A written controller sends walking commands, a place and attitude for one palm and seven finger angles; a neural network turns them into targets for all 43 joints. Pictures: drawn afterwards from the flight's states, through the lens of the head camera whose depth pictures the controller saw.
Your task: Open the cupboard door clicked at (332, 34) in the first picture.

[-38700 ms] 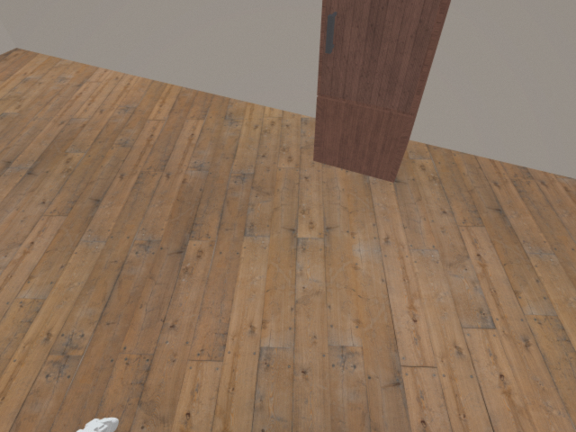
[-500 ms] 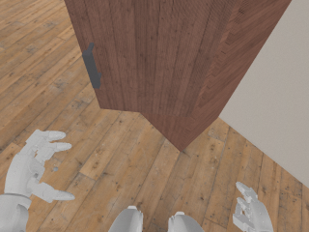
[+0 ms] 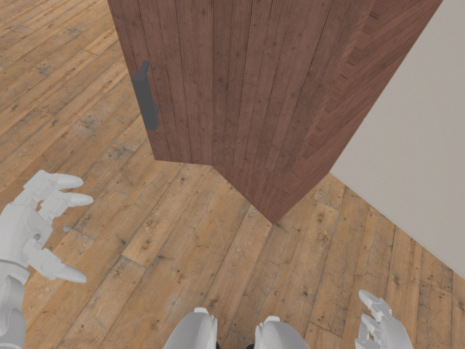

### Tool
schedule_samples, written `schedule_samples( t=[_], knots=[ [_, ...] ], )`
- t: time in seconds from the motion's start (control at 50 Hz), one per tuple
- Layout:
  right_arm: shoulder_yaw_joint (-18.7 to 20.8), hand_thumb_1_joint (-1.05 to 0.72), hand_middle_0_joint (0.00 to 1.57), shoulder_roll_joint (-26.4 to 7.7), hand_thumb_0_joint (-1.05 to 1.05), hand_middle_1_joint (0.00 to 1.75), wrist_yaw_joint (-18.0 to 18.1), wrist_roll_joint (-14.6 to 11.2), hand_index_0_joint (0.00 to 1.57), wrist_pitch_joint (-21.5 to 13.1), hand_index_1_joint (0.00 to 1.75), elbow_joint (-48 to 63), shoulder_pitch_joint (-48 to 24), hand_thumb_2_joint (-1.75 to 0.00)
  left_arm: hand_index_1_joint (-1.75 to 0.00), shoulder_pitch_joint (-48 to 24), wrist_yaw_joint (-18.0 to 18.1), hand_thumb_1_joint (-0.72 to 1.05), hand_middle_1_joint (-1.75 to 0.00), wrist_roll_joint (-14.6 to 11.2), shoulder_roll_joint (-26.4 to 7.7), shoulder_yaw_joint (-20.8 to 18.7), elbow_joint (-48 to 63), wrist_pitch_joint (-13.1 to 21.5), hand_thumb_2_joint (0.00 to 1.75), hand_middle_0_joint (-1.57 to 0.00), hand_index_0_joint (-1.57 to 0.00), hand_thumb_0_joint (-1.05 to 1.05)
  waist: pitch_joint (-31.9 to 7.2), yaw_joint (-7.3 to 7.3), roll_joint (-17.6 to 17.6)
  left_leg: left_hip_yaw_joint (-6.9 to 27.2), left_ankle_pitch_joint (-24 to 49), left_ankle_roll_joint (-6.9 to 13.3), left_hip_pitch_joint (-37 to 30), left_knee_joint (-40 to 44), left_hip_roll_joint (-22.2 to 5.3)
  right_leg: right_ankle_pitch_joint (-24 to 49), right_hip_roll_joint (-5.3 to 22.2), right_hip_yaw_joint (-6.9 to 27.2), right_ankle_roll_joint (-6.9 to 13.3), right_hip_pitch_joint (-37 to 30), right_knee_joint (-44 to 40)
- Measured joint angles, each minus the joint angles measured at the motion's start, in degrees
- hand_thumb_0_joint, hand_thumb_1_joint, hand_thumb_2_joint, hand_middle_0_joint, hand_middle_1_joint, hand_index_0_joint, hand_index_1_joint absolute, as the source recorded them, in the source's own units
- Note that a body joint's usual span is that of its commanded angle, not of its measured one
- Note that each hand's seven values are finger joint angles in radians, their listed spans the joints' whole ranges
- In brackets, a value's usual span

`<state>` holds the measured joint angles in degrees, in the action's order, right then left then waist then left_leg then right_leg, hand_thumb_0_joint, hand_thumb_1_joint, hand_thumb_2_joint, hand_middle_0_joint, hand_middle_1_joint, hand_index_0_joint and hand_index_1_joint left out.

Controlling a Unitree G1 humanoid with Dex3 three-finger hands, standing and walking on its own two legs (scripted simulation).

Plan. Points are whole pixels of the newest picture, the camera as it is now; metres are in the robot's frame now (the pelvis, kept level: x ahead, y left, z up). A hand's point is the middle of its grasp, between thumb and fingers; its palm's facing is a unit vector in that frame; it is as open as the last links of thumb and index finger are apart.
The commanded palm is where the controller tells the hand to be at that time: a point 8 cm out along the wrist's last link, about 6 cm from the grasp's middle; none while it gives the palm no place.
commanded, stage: raise the hand with hooked fingers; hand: left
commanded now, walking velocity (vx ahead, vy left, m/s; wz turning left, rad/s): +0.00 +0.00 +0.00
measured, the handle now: (148, 96) +0.59 +0.22 +0.03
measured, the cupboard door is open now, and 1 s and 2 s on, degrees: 42 42 42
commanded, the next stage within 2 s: move the hooked fingers beside the handle in 0.34 s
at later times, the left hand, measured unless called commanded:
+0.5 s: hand (65, 231) +0.28 +0.28 +0.03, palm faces -0.01 -1.00 -0.05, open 14.0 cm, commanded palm +0.27 +0.32 +0.04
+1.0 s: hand (87, 181) +0.37 +0.28 +0.03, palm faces +0.00 -1.00 -0.04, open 14.0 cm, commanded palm +0.36 +0.32 +0.04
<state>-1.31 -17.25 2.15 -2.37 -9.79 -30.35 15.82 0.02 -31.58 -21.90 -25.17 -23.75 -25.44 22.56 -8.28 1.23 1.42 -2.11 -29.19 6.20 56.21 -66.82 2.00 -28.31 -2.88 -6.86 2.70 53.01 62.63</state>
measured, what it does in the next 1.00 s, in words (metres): stands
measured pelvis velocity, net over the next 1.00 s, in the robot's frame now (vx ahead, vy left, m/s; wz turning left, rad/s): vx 0.00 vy -0.01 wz -0.01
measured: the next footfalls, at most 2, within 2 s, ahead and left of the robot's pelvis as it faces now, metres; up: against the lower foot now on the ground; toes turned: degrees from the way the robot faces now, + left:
none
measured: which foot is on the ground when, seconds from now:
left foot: down 0.00-1.00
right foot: down 0.00-1.00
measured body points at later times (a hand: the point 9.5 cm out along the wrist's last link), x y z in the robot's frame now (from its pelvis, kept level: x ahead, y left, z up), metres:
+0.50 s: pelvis +0.00 +0.00 +0.00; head +0.09 +0.03 +0.44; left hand +0.28 +0.33 +0.04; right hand +0.17 -0.25 -0.08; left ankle +0.03 +0.04 -0.65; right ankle +0.02 -0.10 -0.65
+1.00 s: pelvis +0.00 -0.01 -0.01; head +0.12 +0.02 +0.43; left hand +0.36 +0.33 +0.04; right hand +0.12 -0.28 -0.10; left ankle +0.03 +0.04 -0.65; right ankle +0.02 -0.10 -0.65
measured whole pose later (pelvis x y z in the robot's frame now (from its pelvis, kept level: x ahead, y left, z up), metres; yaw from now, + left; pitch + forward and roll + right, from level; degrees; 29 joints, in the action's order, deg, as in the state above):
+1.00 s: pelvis +0.00 -0.01 -0.01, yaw -1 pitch +21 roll -4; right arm -2.3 -17.6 2.4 -2.3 -4.7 -32.4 16.8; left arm -19.6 -30.4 -17.2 -29.6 -25.9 -43.1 22.7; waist -8.3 3.1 1.1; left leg -2.0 -30.2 5.9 60.2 -69.0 1.2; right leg -29.1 -3.6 -7.0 3.3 57.1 64.6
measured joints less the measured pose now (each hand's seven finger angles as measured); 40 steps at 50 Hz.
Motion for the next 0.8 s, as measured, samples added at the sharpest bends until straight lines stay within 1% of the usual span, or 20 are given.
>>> schedule_samples(
  t=[0.1,0.22,0.5,0.58,0.64,0.72,0.8],
  knots=[
    [0.34,-0.90,0.20,-0.24,0.01,0.30,-0.32,0.15,0.20,0.13,0.30,0.47,0.36,-0.90,-1.20,0.95,0.74,-0.50,-1.20,0.31,0.38,0.11,0.85,0.51,0.30,-0.30,-0.30,-0.01,0.01,0.24,-0.09,-0.28,0.10,0.12,0.02,0.26,0.13,0.12,0.14,0.30,-0.29,0.11,-0.13],
    [0.12,-0.90,0.20,0.07,0.01,0.30,-0.32,0.18,0.20,0.35,0.30,0.46,-0.04,-0.90,-1.20,0.95,1.21,-0.50,-1.20,0.51,0.63,0.04,1.03,1.02,0.30,-0.30,-0.30,-0.01,0.05,0.14,-0.12,-0.11,0.00,0.18,0.31,-0.07,0.28,-0.03,0.28,0.11,-0.40,0.27,0.11],
    [-0.58,-0.90,0.20,0.64,0.01,0.30,-0.11,0.16,0.20,0.42,0.30,0.96,-1.24,-0.90,-1.20,0.21,0.50,-0.50,-1.20,0.49,0.60,0.40,0.79,0.07,0.30,-0.30,-0.30,-0.01,-0.21,-0.49,0.16,0.32,-0.25,0.12,0.80,-0.64,0.33,-0.31,0.29,-0.33,-0.31,0.52,0.43],
    [-0.79,-0.90,0.20,0.31,0.01,0.30,0.33,0.24,0.20,0.52,0.30,0.39,-1.48,-0.90,-1.20,-3.07,0.57,-0.50,-1.20,1.15,0.42,0.59,-1.50,0.17,0.30,-0.30,-0.30,-0.01,-0.26,-0.73,-0.01,0.56,-0.47,0.04,1.63,-1.46,0.38,-0.63,0.37,-0.64,-0.15,1.26,1.23],
    [-0.97,-0.90,0.20,0.11,0.01,0.30,0.64,0.19,0.20,0.96,0.30,-0.11,-1.72,-0.90,-1.20,-6.51,0.62,-0.50,-1.20,1.77,-0.12,0.63,-3.97,-0.24,0.30,-0.30,-0.30,-0.01,-0.18,-0.61,-0.16,0.73,-0.63,-0.03,2.38,-2.13,0.36,-0.86,0.38,-0.87,0.02,1.95,1.88],
    [-1.01,-0.90,0.20,0.04,0.01,0.30,0.77,0.15,0.20,1.80,0.30,-0.54,-1.77,-0.90,-1.20,-10.29,0.84,-0.50,-1.20,2.71,-0.90,0.84,-6.19,-1.13,0.30,-0.30,-0.30,-0.01,0.10,-0.05,-0.16,0.74,-0.66,-0.14,2.77,-2.29,0.19,-0.85,0.23,-0.89,0.18,2.39,2.02],
    [-1.14,-0.90,0.20,0.19,0.01,0.30,0.63,0.04,0.20,2.94,0.30,-0.64,-1.18,-0.90,-1.20,-12.83,1.05,-0.50,-1.20,3.23,-1.93,0.07,-8.90,-1.47,0.30,-0.30,-0.30,-0.01,-0.07,0.64,-0.34,0.31,-0.59,-0.13,2.70,-1.75,-0.18,-0.60,-0.15,-0.39,0.28,2.61,1.61]
  ],
)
